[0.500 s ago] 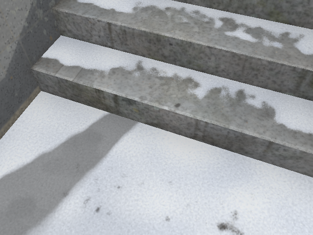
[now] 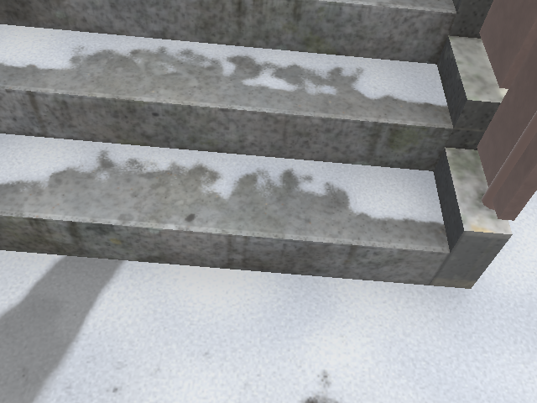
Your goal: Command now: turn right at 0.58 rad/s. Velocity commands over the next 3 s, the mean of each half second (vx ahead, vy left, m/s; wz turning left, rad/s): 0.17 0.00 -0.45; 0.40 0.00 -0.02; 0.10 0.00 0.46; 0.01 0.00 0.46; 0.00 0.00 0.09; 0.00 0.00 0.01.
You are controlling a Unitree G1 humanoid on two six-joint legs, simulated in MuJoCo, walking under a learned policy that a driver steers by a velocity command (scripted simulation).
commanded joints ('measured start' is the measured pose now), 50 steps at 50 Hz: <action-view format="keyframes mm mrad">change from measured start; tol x32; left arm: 1 -78 13 -10 -123 -1 -10 -13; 50 104 23 -49 -90 55 -114 4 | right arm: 1 22 -177 -44 -55 3 3 -12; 34 -262 -104 -9 -163 40 -106 120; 41 316 -260 -63 -44 15 -99 91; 50 -12 -220 -41 -90 12 -95 71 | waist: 1 -35 217 -71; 10 2 231 -101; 13 34 -267 -154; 35 76 -52 86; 41 -109 328 -500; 50 65 112 -70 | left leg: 1 224 228 -140 -112 357 202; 8 163 284 -63 -68 352 185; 11 14 253 0 44 -18 100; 13 -496 61 119 665 -524 -37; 22 -549 71 -67 522 158 -25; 35 -423 8 -30 88 195 30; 39 214 -18 -13 100 176 150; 41 733 347 -779 -88 -104 338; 50 -27 145 -180 -197 742 272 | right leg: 1 -108 -53 -39 -96 23 34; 11 439 -13 -184 -668 91 -129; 13 790 -374 374 -722 180 -291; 16 597 -386 463 -962 -285 -363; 28 588 -258 99 -1029 228 -277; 35 662 -306 78 -954 396 -255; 38 655 -254 19 -677 929 -210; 41 -52 14 66 155 -197 -93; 50 75 -134 -35 -153 102 -9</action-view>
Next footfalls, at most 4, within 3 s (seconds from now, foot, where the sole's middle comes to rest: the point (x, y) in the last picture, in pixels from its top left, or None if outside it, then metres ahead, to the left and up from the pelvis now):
0.24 right None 0.03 -0.15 -0.78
0.78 left None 0.42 0.00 -0.78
1.22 right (347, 372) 0.55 -0.23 -0.78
1.64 left None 0.47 0.03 -0.78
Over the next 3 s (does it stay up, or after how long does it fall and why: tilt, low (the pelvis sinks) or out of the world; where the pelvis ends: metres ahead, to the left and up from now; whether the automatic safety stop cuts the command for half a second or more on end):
stays up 0.47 -0.08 -0.01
